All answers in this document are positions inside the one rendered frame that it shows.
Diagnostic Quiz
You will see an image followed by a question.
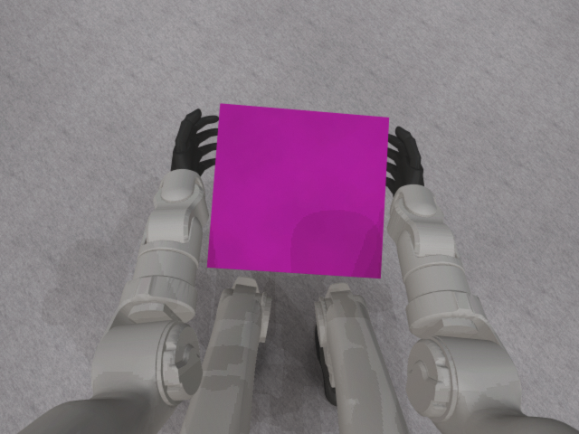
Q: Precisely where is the robot left forearm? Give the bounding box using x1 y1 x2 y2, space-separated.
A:
91 169 209 390

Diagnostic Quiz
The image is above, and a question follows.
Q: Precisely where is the robot right forearm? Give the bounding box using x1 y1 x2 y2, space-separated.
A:
387 184 522 406

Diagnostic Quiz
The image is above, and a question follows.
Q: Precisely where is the carton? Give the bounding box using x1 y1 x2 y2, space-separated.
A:
207 103 389 278

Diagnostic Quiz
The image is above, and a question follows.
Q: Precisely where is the robot left upper arm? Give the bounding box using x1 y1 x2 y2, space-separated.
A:
17 320 203 434

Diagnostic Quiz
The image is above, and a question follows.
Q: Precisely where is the robot right upper arm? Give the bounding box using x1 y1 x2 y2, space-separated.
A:
405 335 579 434

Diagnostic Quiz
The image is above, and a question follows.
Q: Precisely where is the robot right foot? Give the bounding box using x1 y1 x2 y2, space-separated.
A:
315 325 337 406

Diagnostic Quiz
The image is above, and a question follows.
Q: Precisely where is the robot left shin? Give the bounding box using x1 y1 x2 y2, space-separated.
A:
216 277 260 315

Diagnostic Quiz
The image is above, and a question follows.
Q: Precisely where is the robot left hand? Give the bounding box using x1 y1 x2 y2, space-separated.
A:
170 108 219 177

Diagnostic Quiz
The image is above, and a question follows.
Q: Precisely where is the robot right hand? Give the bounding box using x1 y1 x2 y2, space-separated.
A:
385 127 424 197

